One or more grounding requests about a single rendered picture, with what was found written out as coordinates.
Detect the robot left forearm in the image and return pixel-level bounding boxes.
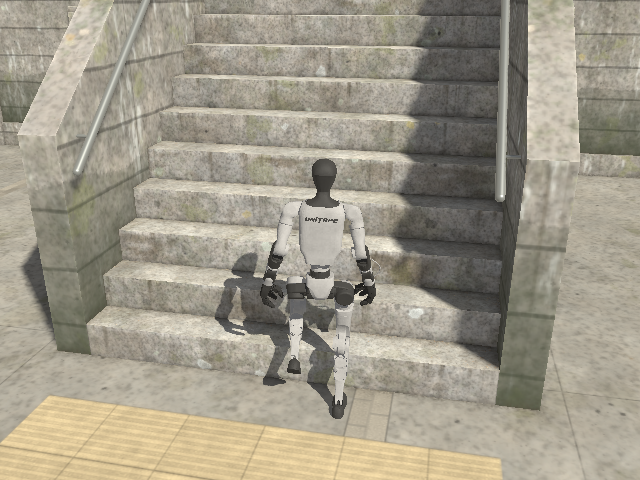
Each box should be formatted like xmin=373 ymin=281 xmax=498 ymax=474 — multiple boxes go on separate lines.
xmin=262 ymin=241 xmax=283 ymax=286

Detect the robot right upper arm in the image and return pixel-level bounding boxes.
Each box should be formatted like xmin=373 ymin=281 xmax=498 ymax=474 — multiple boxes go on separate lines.
xmin=343 ymin=203 xmax=367 ymax=260

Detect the robot right hand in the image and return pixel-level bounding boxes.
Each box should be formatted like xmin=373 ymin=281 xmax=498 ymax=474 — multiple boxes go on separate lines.
xmin=354 ymin=283 xmax=376 ymax=306

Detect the robot left hand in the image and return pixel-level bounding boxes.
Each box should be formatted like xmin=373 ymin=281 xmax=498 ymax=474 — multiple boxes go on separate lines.
xmin=260 ymin=284 xmax=284 ymax=308

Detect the robot left shin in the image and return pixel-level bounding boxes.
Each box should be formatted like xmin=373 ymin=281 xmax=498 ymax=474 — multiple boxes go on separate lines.
xmin=289 ymin=299 xmax=303 ymax=360

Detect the robot right forearm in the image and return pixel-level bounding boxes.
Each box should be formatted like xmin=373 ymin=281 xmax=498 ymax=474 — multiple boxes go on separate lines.
xmin=356 ymin=245 xmax=375 ymax=286

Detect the humanoid robot head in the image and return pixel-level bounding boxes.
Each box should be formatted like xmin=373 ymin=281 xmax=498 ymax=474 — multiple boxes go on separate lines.
xmin=305 ymin=159 xmax=340 ymax=208

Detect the robot left upper arm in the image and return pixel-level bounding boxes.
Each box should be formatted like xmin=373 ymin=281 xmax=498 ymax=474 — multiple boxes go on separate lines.
xmin=273 ymin=201 xmax=302 ymax=257

